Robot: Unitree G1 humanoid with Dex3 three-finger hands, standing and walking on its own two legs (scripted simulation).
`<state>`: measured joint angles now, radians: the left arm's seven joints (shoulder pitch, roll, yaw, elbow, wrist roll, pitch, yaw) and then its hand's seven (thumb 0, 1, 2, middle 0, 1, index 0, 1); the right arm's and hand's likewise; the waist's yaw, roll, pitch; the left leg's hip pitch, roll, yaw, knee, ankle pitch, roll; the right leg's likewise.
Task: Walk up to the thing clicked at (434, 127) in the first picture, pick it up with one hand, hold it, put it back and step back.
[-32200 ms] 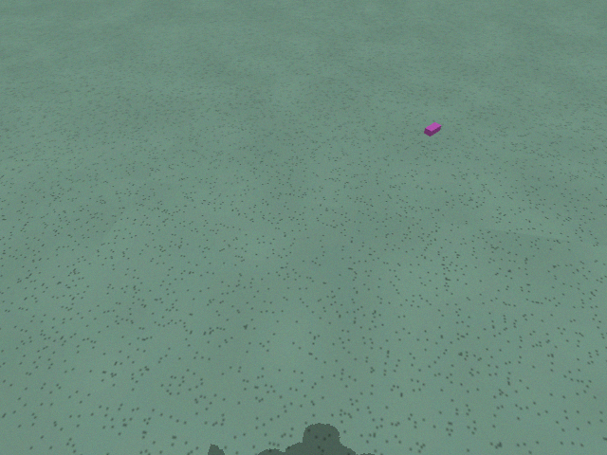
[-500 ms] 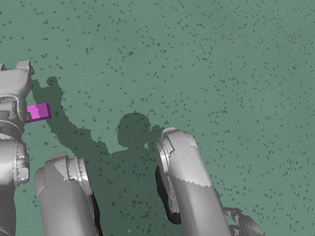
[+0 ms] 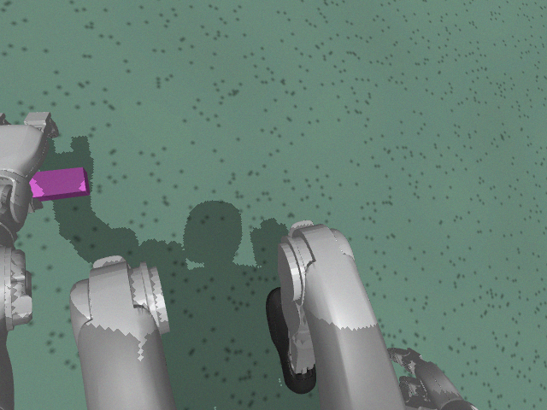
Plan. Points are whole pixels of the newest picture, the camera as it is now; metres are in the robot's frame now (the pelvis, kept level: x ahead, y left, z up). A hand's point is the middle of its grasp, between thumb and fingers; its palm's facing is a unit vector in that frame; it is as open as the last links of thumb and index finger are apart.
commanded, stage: rest palm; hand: left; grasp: from above
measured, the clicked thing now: (58, 184) +0.47 +0.28 -0.30
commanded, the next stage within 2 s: close in 1.04 s
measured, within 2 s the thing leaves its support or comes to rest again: neither
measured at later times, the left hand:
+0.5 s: hand (44, 182) +0.46 +0.28 -0.24, palm faces -0.46 -0.08 -0.88, open 13.2 cm
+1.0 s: hand (47, 186) +0.46 +0.28 -0.26, palm faces -0.46 -0.09 -0.89, open 13.0 cm
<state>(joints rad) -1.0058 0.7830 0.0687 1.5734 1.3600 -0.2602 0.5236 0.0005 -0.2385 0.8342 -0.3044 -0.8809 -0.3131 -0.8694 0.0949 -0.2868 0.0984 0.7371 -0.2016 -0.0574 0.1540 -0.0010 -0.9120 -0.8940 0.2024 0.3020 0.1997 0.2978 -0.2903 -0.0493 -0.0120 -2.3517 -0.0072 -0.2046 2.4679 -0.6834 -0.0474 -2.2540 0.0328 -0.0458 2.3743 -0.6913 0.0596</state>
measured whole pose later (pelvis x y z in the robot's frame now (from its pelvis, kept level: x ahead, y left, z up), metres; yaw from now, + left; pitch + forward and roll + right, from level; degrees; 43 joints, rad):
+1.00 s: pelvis +0.00 +0.01 -0.02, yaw -5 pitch +28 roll -13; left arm -1.02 0.93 0.11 1.75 1.32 -0.24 0.65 0.00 -0.29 0.79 -0.28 -0.78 -0.27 -0.79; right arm 0.07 -0.33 0.24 0.72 -0.30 -0.21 0.27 0.00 -0.91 -0.90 0.20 0.30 0.20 0.30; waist -0.37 -0.11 0.14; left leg -2.35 0.01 -0.28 2.57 -0.73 -0.04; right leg -2.23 0.07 -0.10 2.41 -0.69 0.08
